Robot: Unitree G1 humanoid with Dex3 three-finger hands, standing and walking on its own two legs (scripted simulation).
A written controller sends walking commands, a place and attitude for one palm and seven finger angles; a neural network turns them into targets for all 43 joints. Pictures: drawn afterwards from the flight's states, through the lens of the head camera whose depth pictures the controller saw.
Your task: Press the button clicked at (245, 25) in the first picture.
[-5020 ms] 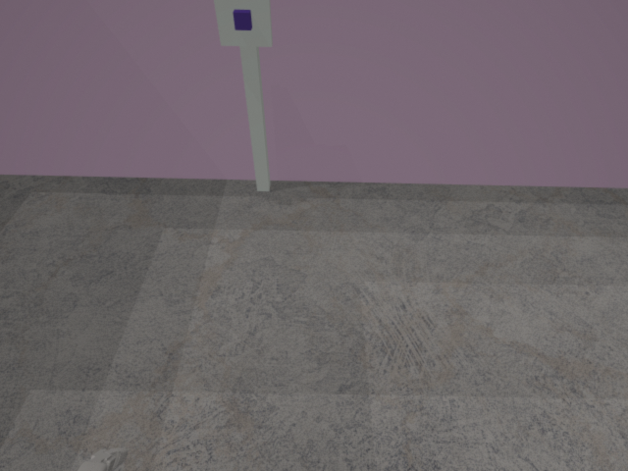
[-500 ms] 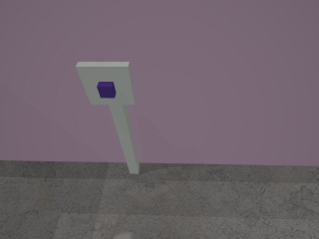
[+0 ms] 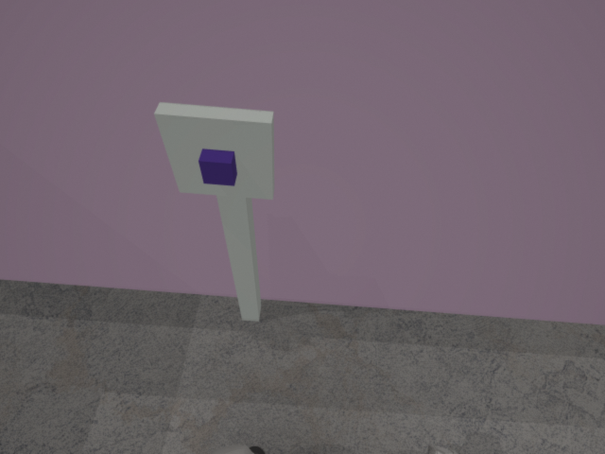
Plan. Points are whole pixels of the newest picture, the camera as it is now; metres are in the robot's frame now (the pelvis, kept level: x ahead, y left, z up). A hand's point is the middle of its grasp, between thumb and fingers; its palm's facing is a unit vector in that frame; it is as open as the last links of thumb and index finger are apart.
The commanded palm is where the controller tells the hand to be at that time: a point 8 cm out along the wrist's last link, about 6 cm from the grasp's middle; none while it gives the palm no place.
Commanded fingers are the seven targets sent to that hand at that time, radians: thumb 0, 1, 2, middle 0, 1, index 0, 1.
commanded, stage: come to a stop and stand still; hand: left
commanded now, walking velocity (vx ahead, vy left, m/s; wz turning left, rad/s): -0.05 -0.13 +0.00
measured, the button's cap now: (219, 166) +0.53 +0.19 +0.02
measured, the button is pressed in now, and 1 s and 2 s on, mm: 0 0 0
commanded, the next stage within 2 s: look again from close up in 1.26 s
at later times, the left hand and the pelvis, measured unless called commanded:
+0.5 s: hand out of the picture -0.05 +0.10 -0.15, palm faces +0.08 -0.96 -0.26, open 7.3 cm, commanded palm none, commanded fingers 0.00 0.90 0.90 -0.20 -0.30 -0.20 -0.30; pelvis -0.06 -0.08 +0.01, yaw +1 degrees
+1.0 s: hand out of the picture -0.08 +0.17 -0.18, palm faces +0.09 -0.98 -0.19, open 7.4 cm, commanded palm none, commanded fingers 0.00 0.90 0.90 -0.20 -0.30 -0.20 -0.30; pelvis -0.06 +0.00 +0.00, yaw +1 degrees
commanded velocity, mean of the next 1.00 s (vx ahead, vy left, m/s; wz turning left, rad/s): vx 0.07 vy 0.08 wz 0.00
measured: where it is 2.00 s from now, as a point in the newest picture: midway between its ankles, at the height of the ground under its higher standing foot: outside the picture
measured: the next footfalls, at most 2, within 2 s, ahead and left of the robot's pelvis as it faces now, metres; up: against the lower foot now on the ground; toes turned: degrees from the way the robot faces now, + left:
right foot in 0.22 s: -0.01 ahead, -0.13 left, +0.00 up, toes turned -4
left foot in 0.78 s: -0.03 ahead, +0.11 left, +0.00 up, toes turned +6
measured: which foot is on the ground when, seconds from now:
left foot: down 0.00-0.22, up 0.24-0.76, down 0.78-1.00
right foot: up 0.00-0.20, down 0.22-1.00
